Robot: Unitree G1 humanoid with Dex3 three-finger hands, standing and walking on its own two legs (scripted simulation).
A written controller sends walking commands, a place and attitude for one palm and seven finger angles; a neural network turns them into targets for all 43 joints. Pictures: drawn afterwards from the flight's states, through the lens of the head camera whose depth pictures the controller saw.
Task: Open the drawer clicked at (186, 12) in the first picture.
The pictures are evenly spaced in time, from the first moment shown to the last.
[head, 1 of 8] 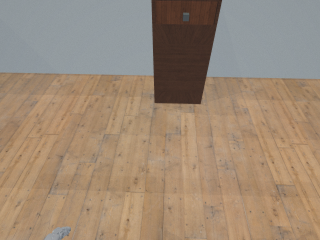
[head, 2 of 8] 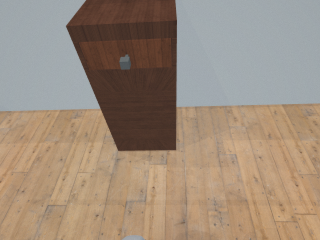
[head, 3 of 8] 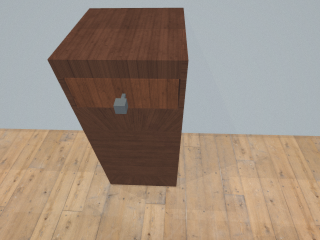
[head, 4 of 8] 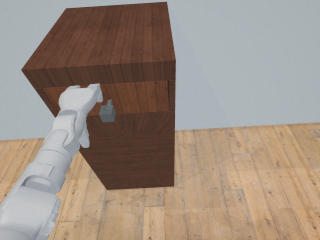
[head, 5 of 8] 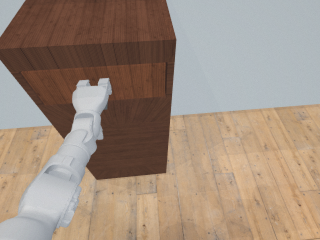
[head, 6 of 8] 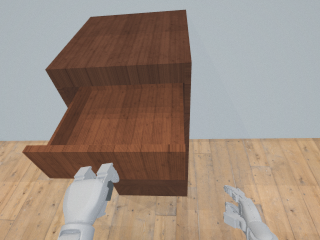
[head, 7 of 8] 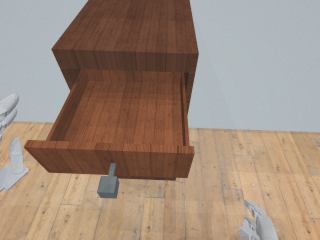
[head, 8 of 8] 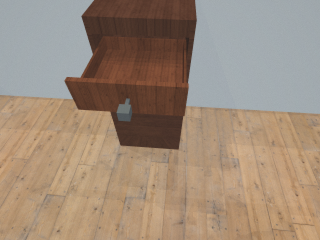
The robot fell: no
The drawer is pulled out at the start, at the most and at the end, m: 0.00 0.30 0.30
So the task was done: yes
